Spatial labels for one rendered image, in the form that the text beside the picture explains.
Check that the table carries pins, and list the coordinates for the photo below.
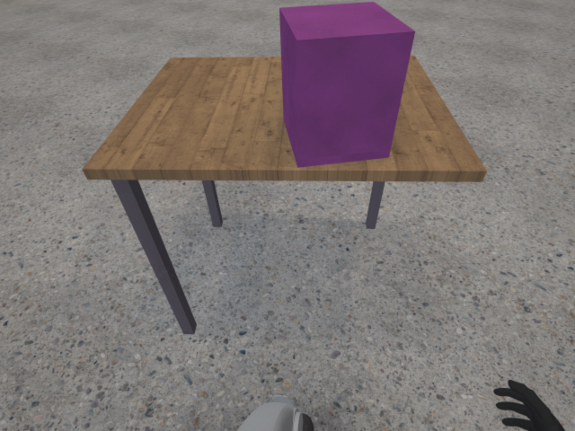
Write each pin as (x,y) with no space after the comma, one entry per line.
(221,118)

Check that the robot left shin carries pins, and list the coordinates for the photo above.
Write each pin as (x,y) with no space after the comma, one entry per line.
(283,399)

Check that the robot right hand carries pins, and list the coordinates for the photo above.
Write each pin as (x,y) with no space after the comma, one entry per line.
(541,418)

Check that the robot left thigh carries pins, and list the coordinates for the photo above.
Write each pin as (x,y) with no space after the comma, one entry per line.
(273,416)

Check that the carton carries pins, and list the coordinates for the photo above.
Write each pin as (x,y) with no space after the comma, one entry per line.
(343,73)

